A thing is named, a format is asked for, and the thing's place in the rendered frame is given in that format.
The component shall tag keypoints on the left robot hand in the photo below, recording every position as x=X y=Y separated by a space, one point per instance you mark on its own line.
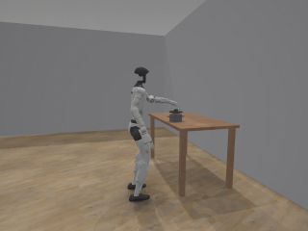
x=175 y=105

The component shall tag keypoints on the table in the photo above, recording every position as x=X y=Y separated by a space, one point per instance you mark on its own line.
x=193 y=122

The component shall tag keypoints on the right robot upper arm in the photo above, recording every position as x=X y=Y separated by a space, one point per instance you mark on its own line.
x=137 y=99

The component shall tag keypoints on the right robot hand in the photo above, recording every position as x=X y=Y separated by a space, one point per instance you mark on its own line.
x=146 y=140

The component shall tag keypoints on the pot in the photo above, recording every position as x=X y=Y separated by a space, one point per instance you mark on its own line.
x=175 y=117

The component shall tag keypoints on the robot right forearm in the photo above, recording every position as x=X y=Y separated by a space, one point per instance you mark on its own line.
x=138 y=119

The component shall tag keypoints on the robot left forearm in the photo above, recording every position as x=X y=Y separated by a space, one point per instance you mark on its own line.
x=161 y=100

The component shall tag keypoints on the left robot upper arm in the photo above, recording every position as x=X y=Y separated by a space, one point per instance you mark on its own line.
x=150 y=98

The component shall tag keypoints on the right robot shin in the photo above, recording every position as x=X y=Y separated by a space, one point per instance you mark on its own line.
x=140 y=177

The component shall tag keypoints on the lid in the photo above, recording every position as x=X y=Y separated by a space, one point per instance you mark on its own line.
x=176 y=112

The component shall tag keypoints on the left robot thigh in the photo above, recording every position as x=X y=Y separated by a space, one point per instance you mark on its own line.
x=139 y=155

